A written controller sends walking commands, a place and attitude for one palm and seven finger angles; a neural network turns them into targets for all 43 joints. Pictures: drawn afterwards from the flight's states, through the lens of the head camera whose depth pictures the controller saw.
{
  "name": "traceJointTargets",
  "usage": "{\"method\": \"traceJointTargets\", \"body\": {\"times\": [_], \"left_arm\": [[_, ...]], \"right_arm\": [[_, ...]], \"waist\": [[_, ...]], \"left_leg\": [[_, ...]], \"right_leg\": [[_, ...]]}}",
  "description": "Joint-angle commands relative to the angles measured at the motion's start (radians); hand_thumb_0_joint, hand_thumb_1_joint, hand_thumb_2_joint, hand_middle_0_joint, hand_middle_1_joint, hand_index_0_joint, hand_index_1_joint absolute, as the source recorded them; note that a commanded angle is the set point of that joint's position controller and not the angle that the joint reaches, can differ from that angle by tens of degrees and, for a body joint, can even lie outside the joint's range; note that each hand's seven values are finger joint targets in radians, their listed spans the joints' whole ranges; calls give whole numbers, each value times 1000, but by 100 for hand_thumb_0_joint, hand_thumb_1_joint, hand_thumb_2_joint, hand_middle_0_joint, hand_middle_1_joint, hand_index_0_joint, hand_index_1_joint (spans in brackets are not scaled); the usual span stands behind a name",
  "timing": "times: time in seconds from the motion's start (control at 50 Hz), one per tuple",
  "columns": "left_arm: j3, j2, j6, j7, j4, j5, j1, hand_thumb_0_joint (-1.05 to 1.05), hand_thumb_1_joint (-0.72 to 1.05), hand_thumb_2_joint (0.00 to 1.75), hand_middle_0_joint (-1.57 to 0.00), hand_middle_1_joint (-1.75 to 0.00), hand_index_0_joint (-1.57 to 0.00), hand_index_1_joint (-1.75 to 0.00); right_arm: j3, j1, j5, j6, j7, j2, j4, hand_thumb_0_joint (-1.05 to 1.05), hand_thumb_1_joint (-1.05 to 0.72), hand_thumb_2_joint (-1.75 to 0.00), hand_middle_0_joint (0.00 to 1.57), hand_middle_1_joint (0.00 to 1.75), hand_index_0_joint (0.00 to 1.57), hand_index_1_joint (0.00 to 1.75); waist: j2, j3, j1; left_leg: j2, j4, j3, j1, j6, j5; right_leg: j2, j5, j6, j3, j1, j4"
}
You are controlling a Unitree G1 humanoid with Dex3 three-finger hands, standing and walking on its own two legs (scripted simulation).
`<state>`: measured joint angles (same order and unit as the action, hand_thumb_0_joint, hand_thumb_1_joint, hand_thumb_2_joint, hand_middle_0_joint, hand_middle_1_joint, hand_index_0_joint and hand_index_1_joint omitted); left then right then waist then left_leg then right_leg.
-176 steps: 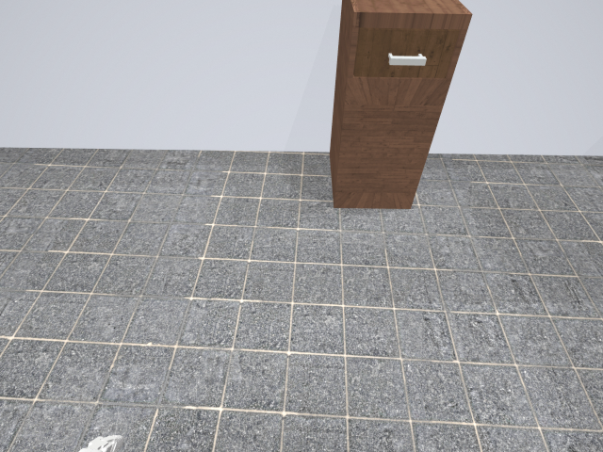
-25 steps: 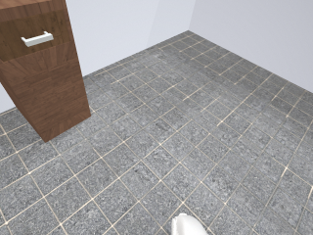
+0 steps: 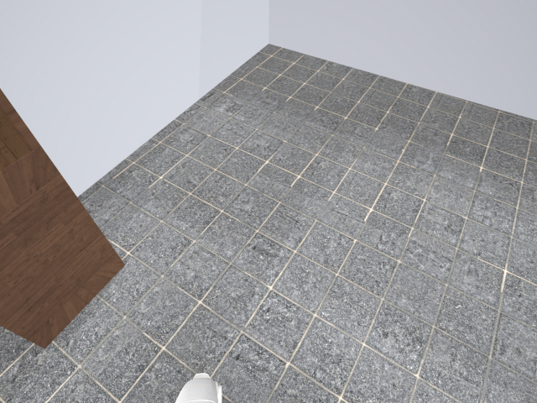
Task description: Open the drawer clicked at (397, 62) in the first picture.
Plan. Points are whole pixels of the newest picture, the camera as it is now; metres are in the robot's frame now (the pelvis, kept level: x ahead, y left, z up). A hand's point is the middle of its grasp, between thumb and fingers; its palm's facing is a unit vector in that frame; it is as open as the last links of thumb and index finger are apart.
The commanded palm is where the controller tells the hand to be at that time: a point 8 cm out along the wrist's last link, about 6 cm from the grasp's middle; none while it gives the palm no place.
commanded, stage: walk to a spot facing it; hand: left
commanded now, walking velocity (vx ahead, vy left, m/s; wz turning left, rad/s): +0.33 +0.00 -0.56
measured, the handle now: out of the picture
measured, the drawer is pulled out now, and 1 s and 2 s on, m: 0.00 0.00 0.00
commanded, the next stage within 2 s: turn to face it in 1.84 s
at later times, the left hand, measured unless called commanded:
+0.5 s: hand (207, 267) +0.39 +0.16 -0.16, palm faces -0.29 -0.92 -0.25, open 7.4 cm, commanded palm none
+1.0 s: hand (221, 247) +0.45 +0.14 -0.16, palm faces -0.45 -0.86 -0.22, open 7.4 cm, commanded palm none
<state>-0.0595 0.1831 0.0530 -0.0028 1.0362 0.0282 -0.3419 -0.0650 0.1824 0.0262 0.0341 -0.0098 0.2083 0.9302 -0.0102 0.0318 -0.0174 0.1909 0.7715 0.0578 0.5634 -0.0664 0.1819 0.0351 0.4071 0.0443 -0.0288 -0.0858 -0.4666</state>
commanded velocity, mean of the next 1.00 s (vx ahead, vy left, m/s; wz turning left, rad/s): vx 0.06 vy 0.00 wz -0.60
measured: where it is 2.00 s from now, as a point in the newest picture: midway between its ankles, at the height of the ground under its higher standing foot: (283, 376)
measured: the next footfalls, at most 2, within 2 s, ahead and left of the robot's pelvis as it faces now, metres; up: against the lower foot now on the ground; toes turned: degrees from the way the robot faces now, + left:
left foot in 0.06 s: +0.17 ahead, +0.18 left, +0.00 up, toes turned +8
right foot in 0.50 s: +0.32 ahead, -0.11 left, +0.00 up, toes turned -26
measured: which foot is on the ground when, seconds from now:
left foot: up 0.00-0.04, down 0.06-0.52, up 0.54-1.00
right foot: down 0.00-0.08, up 0.10-0.48, down 0.50-1.00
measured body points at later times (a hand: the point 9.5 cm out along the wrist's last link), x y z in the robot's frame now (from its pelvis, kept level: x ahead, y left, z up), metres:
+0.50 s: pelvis +0.21 +0.01 -0.01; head +0.25 -0.02 +0.43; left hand +0.40 +0.21 -0.14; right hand +0.12 -0.22 -0.17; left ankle +0.13 +0.17 -0.73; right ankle +0.28 -0.10 -0.73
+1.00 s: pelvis +0.28 +0.01 +0.00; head +0.32 +0.00 +0.45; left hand +0.47 +0.19 -0.15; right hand +0.26 -0.26 -0.13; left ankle +0.34 +0.13 -0.72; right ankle +0.29 -0.10 -0.73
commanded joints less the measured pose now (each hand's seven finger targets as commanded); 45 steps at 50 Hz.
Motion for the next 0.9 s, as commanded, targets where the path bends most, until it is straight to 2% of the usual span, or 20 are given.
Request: {"method": "traceJointTargets", "body": {"times": [0.0,0.02,0.04,0.06,0.08,0.1,0.12,0.16,0.22,0.36,0.42,0.44,0.46,0.48,0.5,0.52,0.56,0.62,0.74,0.88], "left_arm": [[-41,175,13,6,-49,-8,-42,0,90,90,-20,-30,-20,-30],[-45,179,10,10,-56,-13,-20,0,90,90,-20,-30,-20,-30],[-44,143,11,6,-71,-23,-24,0,90,90,-20,-30,-20,-30],[-30,74,10,-5,-88,-34,-66,0,90,90,-20,-30,-20,-30],[-32,98,15,-3,-105,-23,-11,0,90,90,-20,-30,-20,-30],[-38,103,6,0,-96,-20,28,0,90,90,-20,-30,-20,-30],[-43,106,4,-10,-110,-15,100,0,90,90,-20,-30,-20,-30],[-38,73,-16,-32,-113,-3,109,0,90,90,-20,-30,-20,-30],[-37,36,-56,-37,-114,0,71,0,90,90,-20,-30,-20,-30],[-32,25,-71,-42,-183,-3,185,0,90,90,-20,-30,-20,-30],[-38,54,-57,-39,-183,1,154,0,90,90,-20,-30,-20,-30],[-43,80,-49,-35,-167,3,75,0,90,90,-20,-30,-20,-30],[-54,138,-34,-29,-138,6,-37,0,90,90,-20,-30,-20,-30],[-79,254,-18,-18,-123,9,-104,0,90,90,-20,-30,-20,-30],[-93,344,-20,-4,-114,-16,-139,0,90,90,-20,-30,-20,-30],[-90,335,-33,9,-129,-28,-106,0,90,90,-20,-30,-20,-30],[-72,251,-45,19,-186,-28,91,0,90,90,-20,-30,-20,-30],[-46,199,-46,21,-210,-20,201,0,90,90,-20,-30,-20,-30],[-48,195,-49,15,-186,-13,153,0,90,90,-20,-30,-20,-30],[-60,216,-63,14,-190,-4,119,0,90,90,-20,-30,-20,-30]], "right_arm": [[3,8,1,37,0,50,-56,0,-90,-90,20,30,20,30],[-7,122,5,44,10,87,-22,0,-90,-90,20,30,20,30],[-31,266,14,51,23,183,17,0,-90,-90,20,30,20,30],[-61,374,20,49,26,307,37,0,-90,-90,20,30,20,30],[-41,382,11,38,24,272,40,0,-90,-90,20,30,20,30],[-32,303,11,40,31,217,48,0,-90,-90,20,30,20,30],[-17,239,7,45,30,157,27,0,-90,-90,20,30,20,30],[3,165,9,55,31,91,25,0,-90,-90,20,30,20,30],[1,140,3,57,35,79,27,0,-90,-90,20,30,20,30],[-29,109,4,29,31,120,14,0,-90,-90,20,30,20,30],[-45,106,-1,15,27,164,8,0,-90,-90,20,30,20,30],[-48,90,-4,11,25,185,-1,0,-90,-90,20,30,20,30],[-45,95,-7,6,18,180,-10,0,-90,-90,20,30,20,30],[-28,132,-18,0,9,111,-34,0,-90,-90,20,30,20,30],[-15,137,-21,-9,21,72,-66,0,-90,-90,20,30,20,30],[-17,112,-27,-26,35,98,-78,0,-90,-90,20,30,20,30],[-16,83,-16,-33,31,99,-62,0,-90,-90,20,30,20,30],[-10,94,-2,-64,32,100,-33,0,-90,-90,20,30,20,30],[-5,49,1,-73,31,91,-55,0,-90,-90,20,30,20,30],[-4,-44,-15,-59,35,80,-107,0,-90,-90,20,30,20,30]], "waist": [[154,-13,7],[125,-96,64],[-25,-224,119],[-318,-348,142],[-259,-318,152],[-317,-237,125],[-215,-100,120],[-152,11,59],[-175,11,14],[-198,42,28],[-158,-11,10],[-145,-60,-35],[-41,-124,-94],[220,-213,-115],[350,-321,-103],[227,-305,-90],[173,-183,-23],[93,-98,39],[106,-109,20],[137,-101,-13]], "left_leg": [[-121,-210,117,-210,14,3],[-119,-297,112,-399,24,-59],[22,-304,-24,-686,60,-161],[334,-310,-378,-921,171,-290],[379,-392,-425,-863,208,-265],[350,-429,-338,-780,166,-253],[310,-434,-245,-629,157,-274],[235,-461,-65,-468,106,-292],[185,-493,83,-417,98,-273],[172,-442,258,-480,120,-404],[185,-280,281,-524,108,-548],[175,-146,287,-521,89,-590],[134,71,299,-433,51,-524],[16,355,259,-121,-1,155],[-104,639,122,29,-26,502],[-62,662,-21,3,-11,469],[-19,624,-51,23,-15,286],[-19,499,-39,-78,-22,174],[-68,321,-48,-51,-27,162],[-131,51,-52,-125,-12,245]], "right_leg": [[-170,-652,81,153,-27,-2],[-150,-687,52,139,-60,-152],[-98,-527,5,94,-208,-374],[14,124,-37,1,-469,-713],[-20,182,-25,69,-525,-870],[-74,79,-35,100,-576,-936],[-108,16,-42,72,-589,-943],[-147,-55,-56,34,-548,-890],[-144,-125,-68,1,-531,-812],[-127,-190,-80,-98,-483,-357],[-70,-210,-54,-138,-344,-221],[-49,-236,-42,-148,-233,-158],[-32,-370,-30,-149,-39,-58],[-268,-742,58,182,239,-65],[-471,-1131,173,496,295,-16],[-473,-997,207,441,212,30],[-367,-654,134,384,55,92],[-276,-475,85,231,-201,147],[-232,-345,95,296,-168,164],[-235,-420,129,415,-142,129]]}}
